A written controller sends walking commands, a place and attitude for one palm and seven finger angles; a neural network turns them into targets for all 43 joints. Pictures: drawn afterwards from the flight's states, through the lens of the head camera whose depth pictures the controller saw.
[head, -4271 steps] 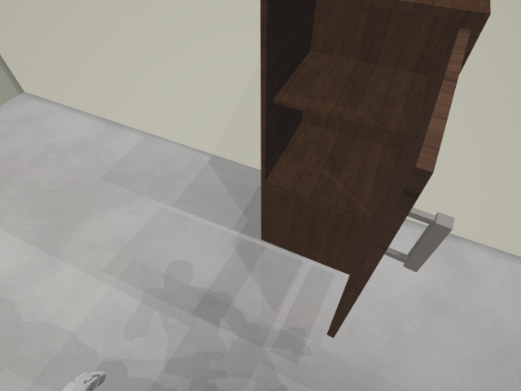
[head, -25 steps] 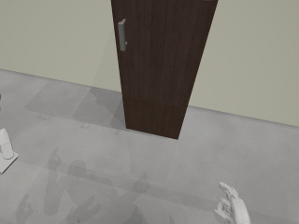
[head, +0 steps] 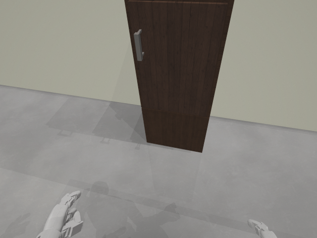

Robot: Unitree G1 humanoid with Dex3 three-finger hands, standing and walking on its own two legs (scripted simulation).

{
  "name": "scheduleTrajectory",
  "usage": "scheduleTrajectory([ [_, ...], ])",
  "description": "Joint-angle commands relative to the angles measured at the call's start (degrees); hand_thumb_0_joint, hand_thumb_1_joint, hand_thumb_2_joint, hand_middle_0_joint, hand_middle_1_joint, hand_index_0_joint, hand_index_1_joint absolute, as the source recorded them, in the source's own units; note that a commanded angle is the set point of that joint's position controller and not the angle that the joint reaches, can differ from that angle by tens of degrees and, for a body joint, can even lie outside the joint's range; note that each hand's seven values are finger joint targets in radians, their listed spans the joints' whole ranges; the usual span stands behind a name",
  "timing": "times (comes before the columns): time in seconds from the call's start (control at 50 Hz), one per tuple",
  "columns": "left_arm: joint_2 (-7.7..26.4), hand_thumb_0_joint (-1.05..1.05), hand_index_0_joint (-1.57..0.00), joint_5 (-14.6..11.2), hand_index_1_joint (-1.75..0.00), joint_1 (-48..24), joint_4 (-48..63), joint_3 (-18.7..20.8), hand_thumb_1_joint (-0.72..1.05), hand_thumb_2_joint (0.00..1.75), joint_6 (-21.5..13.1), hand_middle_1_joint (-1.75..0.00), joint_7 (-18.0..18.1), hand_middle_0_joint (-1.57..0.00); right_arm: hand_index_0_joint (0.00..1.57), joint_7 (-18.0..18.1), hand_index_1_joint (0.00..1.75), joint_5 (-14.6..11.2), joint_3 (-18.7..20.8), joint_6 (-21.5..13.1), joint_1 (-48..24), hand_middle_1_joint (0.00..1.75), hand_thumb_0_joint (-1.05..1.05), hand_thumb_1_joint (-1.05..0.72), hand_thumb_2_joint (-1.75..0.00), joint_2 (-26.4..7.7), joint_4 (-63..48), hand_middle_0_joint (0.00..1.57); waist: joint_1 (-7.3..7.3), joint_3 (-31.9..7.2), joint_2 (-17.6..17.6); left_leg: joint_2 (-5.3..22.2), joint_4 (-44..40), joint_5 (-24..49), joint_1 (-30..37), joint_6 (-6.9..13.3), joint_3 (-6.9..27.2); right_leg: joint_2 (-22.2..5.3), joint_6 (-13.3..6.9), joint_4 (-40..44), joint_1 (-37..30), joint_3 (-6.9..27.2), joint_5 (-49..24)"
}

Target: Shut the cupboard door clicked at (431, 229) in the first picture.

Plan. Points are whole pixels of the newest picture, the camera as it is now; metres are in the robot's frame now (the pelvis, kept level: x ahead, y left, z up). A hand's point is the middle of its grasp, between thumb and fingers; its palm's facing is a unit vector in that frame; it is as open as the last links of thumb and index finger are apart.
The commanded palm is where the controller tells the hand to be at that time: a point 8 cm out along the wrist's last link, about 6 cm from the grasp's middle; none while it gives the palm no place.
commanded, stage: let the arm hang, fingers relaxed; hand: left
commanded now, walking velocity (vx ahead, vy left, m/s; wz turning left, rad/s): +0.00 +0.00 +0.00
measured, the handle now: (140, 45) +0.88 +0.12 +0.07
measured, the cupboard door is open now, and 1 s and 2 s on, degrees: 0 0 0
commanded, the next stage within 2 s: look to check the result in 0.92 s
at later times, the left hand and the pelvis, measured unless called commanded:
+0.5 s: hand out of the picture -0.07 +0.18 -0.16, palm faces +0.02 -0.98 -0.20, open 7.3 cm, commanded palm none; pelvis -0.01 +0.01 +0.01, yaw +0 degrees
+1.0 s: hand out of the picture -0.03 +0.17 -0.16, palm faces +0.01 -0.98 -0.18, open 7.4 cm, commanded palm none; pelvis -0.01 +0.01 +0.01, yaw -1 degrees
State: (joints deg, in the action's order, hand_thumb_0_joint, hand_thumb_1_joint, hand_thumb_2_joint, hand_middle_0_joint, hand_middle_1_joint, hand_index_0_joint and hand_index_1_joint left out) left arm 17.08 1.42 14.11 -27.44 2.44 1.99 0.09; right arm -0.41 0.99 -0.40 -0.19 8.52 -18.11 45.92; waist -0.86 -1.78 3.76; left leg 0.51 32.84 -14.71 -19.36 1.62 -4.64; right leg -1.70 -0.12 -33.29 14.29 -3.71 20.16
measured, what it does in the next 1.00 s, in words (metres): stands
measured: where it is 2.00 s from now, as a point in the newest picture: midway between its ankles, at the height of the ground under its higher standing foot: outside the picture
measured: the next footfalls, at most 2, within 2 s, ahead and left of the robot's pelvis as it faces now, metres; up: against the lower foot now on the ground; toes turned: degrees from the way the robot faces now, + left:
none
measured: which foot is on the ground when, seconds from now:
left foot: down 0.00-1.00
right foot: down 0.00-1.00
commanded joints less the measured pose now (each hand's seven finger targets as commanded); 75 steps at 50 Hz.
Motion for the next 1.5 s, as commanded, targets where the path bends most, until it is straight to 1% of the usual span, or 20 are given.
scheduleTrajectory([
  [0.0, 4.9, 0.0, -0.2, -0.3, -0.3, 0.9, -9.1, -0.3, 0.9, 0.9, -1.8, -0.3, 0.7, -0.2, 0.2, 0.3, 0.3, 0.7, 0.9, -0.5, 1.5, 0.3, 0.0, -0.9, -0.9, -4.2, -0.9, 0.2, 0.49, -1.7, -6.8, 5.3, -7.4, 15.8, 5.7, 0.1, 8.0, -5.2, -2.5, 7.4, -1.9, 6.7, -12.1],
  [0.04, 4.2, 0.0, -0.2, -0.5, -0.3, 1.4, -15.5, -0.8, 0.9, 0.9, -1.8, -0.3, 0.9, -0.2, 0.2, 0.6, 0.3, 0.6, 0.5, -0.2, 1.7, 0.3, 0.0, -0.9, -0.9, -3.1, 2.2, 0.2, 0.67, -2.0, -1.9, 5.4, -9.0, 15.4, 7.2, 0.0, 7.7, -4.7, -2.0, 8.6, -3.5, 6.8, -11.6],
  [0.06, 4.4, 0.0, -0.2, -0.5, -0.3, 1.8, -18.1, -0.8, 0.9, 0.9, -1.9, -0.3, 1.0, -0.2, 0.2, 0.8, 0.3, 0.4, 0.5, -0.1, 2.2, 0.3, 0.0, -0.9, -0.9, -3.0, 3.4, 0.2, 0.72, -1.5, -1.5, 5.4, -9.4, 14.5, 7.2, -0.2, 7.7, -4.6, -2.0, 9.8, -4.2, 6.7, -10.9],
  [0.1, 2.6, 0.0, -0.2, -0.7, -0.3, 2.7, -23.2, -0.9, 0.9, 0.9, -2.0, -0.3, 1.0, -0.2, 0.2, 1.2, 0.3, 0.2, 0.3, 0.2, 2.9, 0.3, 0.0, -0.9, -0.9, -0.9, 6.4, 0.2, 0.59, 0.7, 1.1, 4.9, -10.8, 9.3, 7.4, -0.4, 7.2, -4.8, -2.4, 12.3, -3.2, 7.0, -8.3],
  [0.12, 0.8, 0.0, -0.2, -0.6, -0.3, 3.6, -24.8, -0.2, 0.9, 0.9, -1.9, -0.3, 1.1, -0.2, 0.2, 1.4, 0.3, 0.5, 0.7, 0.4, 3.6, 0.3, 0.0, -0.9, -0.9, 0.0, 7.5, 0.2, 0.68, 1.2, 4.1, 4.9, -11.6, 6.5, 7.0, -0.3, 7.1, -4.7, -2.7, 13.4, -3.3, 6.8, -7.1],
  [0.14, 1.2, 0.0, -0.2, -0.7, -0.3, 3.9, -26.6, -0.4, 0.9, 0.9, -1.9, -0.3, 1.1, -0.2, 0.2, 1.5, 0.3, 0.3, 0.7, 0.5, 4.3, 0.3, 0.0, -0.9, -0.9, 0.5, 8.7, 0.2, 0.62, 2.0, 5.5, 4.8, -12.4, 4.1, 6.2, -0.4, 7.3, -4.5, -2.7, 14.0, -3.8, 6.7, -6.3],
  [0.16, 1.0, 0.0, -0.2, -0.6, -0.3, 4.6, -27.9, -0.4, 0.9, 0.9, -1.9, -0.3, 1.2, -0.2, 0.2, 1.6, 0.3, 0.2, 0.9, 0.7, 5.0, 0.3, 0.0, -0.9, -0.9, 0.5, 9.5, 0.2, 0.74, 2.7, 3.5, 4.9, -12.3, 3.5, 6.6, -0.4, 7.3, -4.5, -2.8, 14.8, -3.4, 6.6, -6.1],
  [0.2, 0.2, 0.0, -0.2, -0.7, -0.3, 4.9, -30.7, -0.9, 0.9, 0.9, -2.0, -0.3, 1.1, -0.2, 0.2, 1.8, 0.3, 0.1, 1.0, 0.9, 6.9, 0.3, 0.0, -0.9, -0.9, 1.4, 11.6, 0.2, 0.21, 3.8, 0.7, 5.0, -13.0, 1.7, 7.1, -0.4, 7.2, -4.6, -2.9, 16.1, -2.4, 6.5, -4.8],
  [0.26, -0.6, 0.0, -0.2, -0.8, -0.3, 6.2, -33.7, -1.1, 0.9, 0.9, -2.3, -0.3, 1.3, -0.2, 0.2, 2.1, 0.3, -0.1, 1.2, 0.7, 9.2, 0.3, 0.0, -0.9, -0.9, 1.7, 13.9, 0.2, 0.2, 4.0, -1.9, 5.3, -13.2, 3.6, 8.6, -0.1, 7.1, -4.4, -2.8, 16.5, -2.3, 6.0, -5.7],
  [0.42, -3.4, 0.0, -0.2, -0.7, -0.3, 9.3, -37.6, -1.5, 0.9, 0.9, -2.2, -0.3, 1.9, -0.2, 0.2, 2.5, 0.3, -0.2, 1.1, 0.5, 12.6, 0.3, 0.0, -0.9, -0.9, 4.2, 17.3, 0.2, 0.22, 6.6, -4.9, 5.6, -15.1, 2.9, 8.2, 0.3, 6.9, -4.0, -2.2, 15.6, -1.4, 5.2, -5.3],
  [0.6, -4.9, 0.0, -0.2, -0.5, -0.3, 10.3, -37.8, -1.1, 0.9, 0.9, -2.1, -0.3, 2.2, -0.2, 0.2, 2.5, 0.3, -0.1, 1.2, 0.3, 13.8, 0.3, 0.0, -0.9, -0.9, 6.1, 18.1, 0.2, 0.37, 8.6, -3.6, 5.4, -16.8, 0.0, 6.4, 0.4, 7.2, -3.6, -1.8, 14.8, -0.7, 5.0, -4.9],
  [0.74, -5.3, 0.0, -0.2, -0.3, -0.3, 9.8, -37.1, -0.8, 0.9, 0.9, -2.1, -0.3, 2.2, -0.2, 0.2, 2.6, 0.3, 0.0, 1.5, 0.0, 13.7, 0.3, 0.0, -0.9, -0.9, 6.0, 17.9, 0.2, 0.54, 9.4, -2.3, 5.6, -18.2, -1.6, 5.3, 0.3, 7.8, -3.4, -1.6, 13.9, -0.8, 4.8, -5.8],
  [0.76, -5.0, 0.0, -0.2, -0.4, -0.3, 10.3, -37.1, -0.8, 0.9, 0.9, -2.2, -0.3, 2.2, -0.2, 0.2, 2.6, 0.3, -0.1, 1.6, 0.0, 13.7, 0.3, 0.0, -0.9, -0.9, 5.8, 17.7, 0.2, 0.75, 9.1, -3.0, 5.5, -17.7, -0.9, 5.9, 0.4, 7.6, -3.3, -1.7, 14.2, -0.7, 4.8, -5.8],
  [0.82, -5.1, 0.0, -0.2, -0.4, -0.3, 9.7, -37.0, -0.7, 0.9, 0.9, -2.2, -0.3, 2.1, -0.2, 0.2, 2.6, 0.3, 0.0, 1.6, -0.1, 13.5, 0.3, 0.0, -0.9, -0.9, 5.9, 17.6, 0.2, 0.55, 9.0, -2.7, 5.5, -17.9, -0.8, 6.1, 0.4, 7.4, -3.6, -1.7, 14.3, -0.6, 4.9, -5.9],
  [1.06, -2.3, 0.0, -0.2, -0.5, -0.3, 8.3, -36.7, -0.5, 0.9, 0.9, -2.8, -0.3, 1.9, -0.2, 0.2, 2.5, 0.3, -0.3, 2.0, -0.3, 11.5, 0.3, 0.0, -0.9, -0.9, 2.9, 17.1, 0.2, 0.38, 6.2, -3.9, 5.8, -15.3, 6.3, 10.3, 0.5, 6.4, -4.1, -2.1, 15.3, -1.4, 5.6, -8.6],
  [1.1, -2.2, 0.0, -0.2, -0.5, -0.3, 7.6, -36.8, -0.6, 0.9, 0.9, -2.8, -0.3, 1.9, -0.2, 0.2, 2.5, 0.3, -0.2, 1.9, -0.2, 11.0, 0.3, 0.0, -0.9, -0.9, 3.2, 17.4, 0.2, 0.26, 6.6, -3.9, 5.7, -15.4, 6.1, 10.2, 0.4, 6.4, -4.2, -2.1, 15.6, -1.5, 5.9, -8.4],
  [1.16, -1.1, 0.0, -0.2, -0.4, -0.3, 7.0, -36.7, -0.5, 0.9, 0.9, -3.0, -0.3, 1.9, -0.2, 0.2, 2.5, 0.3, -0.4, 2.0, -0.3, 10.2, 0.3, 0.0, -0.9, -0.9, 1.9, 17.2, 0.2, 0.25, 5.8, -4.5, 6.0, -15.1, 7.8, 11.2, 0.5, 6.3, -4.2, -2.1, 15.9, -1.9, 6.1, -9.5],
  [1.22, -0.9, 0.0, -0.2, -0.5, -0.3, 6.2, -36.7, -0.6, 0.9, 0.9, -3.0, -0.3, 1.8, -0.2, 0.2, 2.4, 0.3, -0.3, 2.0, -0.4, 9.4, 0.3, 0.0, -0.9, -0.9, 1.7, 17.4, 0.2, 0.24, 5.8, -3.9, 6.0, -15.3, 7.9, 11.3, 0.3, 6.3, -4.5, -2.1, 16.1, -2.3, 6.1, -9.7],
  [1.28, -0.2, 0.0, -0.2, -0.5, -0.3, 5.3, -36.7, -0.6, 0.9, 0.9, -3.0, -0.3, 1.7, -0.2, 0.2, 2.4, 0.3, -0.3, 2.0, -0.3, 8.0, 0.3, 0.0, -0.9, -0.9, 1.1, 17.3, 0.2, 0.28, 6.6, -4.1, 6.0, -15.5, 7.8, 11.3, 0.2, 6.2, -4.6, -2.1, 16.6, -2.0, 6.2, -9.7],
  [1.48, 2.2, 0.0, -0.2, -0.5, -0.3, 2.2, -35.9, -0.3, 0.9, 0.9, -3.3, -0.3, 1.5, -0.2, 0.2, 2.2, 0.3, -0.2, 2.1, -0.7, 5.2, 0.3, 0.0, -0.9, -0.9, -1.5, 16.8, 0.2, 0.37, 5.0, -3.5, 6.5, -15.9, 10.6, 12.2, 0.0, 6.6, -4.9, -2.1, 17.3, -4.3, 6.4, -12.3],
])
